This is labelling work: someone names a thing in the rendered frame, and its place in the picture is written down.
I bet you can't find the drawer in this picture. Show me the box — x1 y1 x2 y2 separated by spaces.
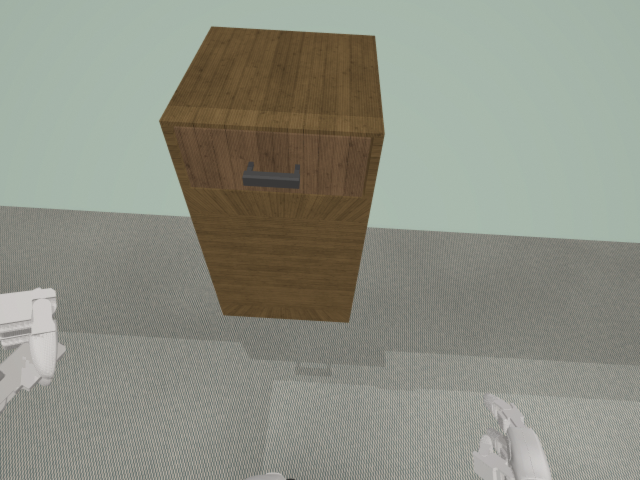
174 126 371 197

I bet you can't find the robot left hand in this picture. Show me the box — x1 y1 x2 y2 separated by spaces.
0 287 66 414

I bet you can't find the cabinet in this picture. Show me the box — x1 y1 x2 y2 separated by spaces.
159 26 385 323

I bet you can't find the handle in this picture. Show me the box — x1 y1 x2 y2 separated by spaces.
242 162 300 189

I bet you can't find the robot right hand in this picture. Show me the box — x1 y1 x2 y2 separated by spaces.
473 393 552 480

